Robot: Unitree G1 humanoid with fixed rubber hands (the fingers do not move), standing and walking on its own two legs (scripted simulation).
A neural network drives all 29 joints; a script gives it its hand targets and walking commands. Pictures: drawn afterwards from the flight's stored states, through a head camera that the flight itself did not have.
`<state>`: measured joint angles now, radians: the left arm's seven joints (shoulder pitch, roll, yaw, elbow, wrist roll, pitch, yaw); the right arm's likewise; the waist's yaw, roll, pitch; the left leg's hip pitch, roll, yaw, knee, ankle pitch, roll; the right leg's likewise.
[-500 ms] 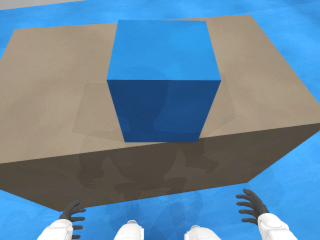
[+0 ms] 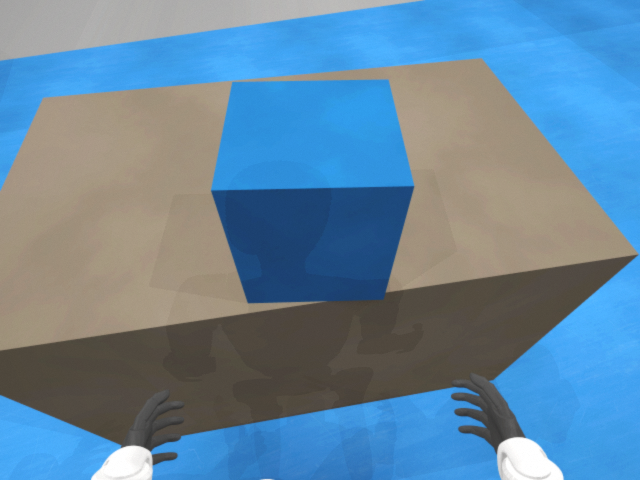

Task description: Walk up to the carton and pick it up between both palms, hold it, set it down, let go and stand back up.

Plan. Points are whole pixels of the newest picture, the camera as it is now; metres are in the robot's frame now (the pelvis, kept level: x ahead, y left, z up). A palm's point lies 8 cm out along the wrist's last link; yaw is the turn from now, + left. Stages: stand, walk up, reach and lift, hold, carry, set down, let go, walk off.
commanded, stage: reach and lift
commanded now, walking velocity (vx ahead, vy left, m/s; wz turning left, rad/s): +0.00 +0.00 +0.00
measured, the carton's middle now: (313, 198) +0.48 +0.04 +0.05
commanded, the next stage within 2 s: none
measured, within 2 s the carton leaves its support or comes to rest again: neither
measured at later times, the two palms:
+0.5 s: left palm (141, 439) +0.18 +0.24 -0.04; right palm (514, 424) +0.19 -0.20 -0.03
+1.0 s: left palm (150, 399) +0.22 +0.22 +0.00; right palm (518, 385) +0.23 -0.20 +0.01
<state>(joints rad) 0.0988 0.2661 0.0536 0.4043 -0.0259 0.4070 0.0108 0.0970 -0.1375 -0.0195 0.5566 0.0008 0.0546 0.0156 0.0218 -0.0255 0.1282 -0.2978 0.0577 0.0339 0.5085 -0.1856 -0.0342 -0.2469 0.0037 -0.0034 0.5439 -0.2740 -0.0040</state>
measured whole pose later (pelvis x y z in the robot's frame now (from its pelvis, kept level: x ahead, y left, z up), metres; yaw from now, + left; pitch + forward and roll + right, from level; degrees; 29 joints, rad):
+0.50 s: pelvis +0.03 +0.02 +0.01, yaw -1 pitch -4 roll +0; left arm 0.28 0.20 -0.03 0.28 -0.07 0.20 0.07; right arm 0.27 -0.16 -0.05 0.40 0.04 -0.01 0.04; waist 0.05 -0.02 0.06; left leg -0.11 0.04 0.07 0.33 -0.15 -0.01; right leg -0.06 -0.02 0.03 0.33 -0.21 0.02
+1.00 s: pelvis +0.05 +0.01 +0.02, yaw -1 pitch -4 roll +0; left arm 0.35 0.21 -0.04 0.14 -0.14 0.05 0.04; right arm 0.35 -0.15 -0.01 0.22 0.13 -0.09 -0.02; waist 0.05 -0.02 0.03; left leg -0.06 0.04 0.07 0.29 -0.16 -0.03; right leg 0.00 -0.01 0.02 0.28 -0.22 0.01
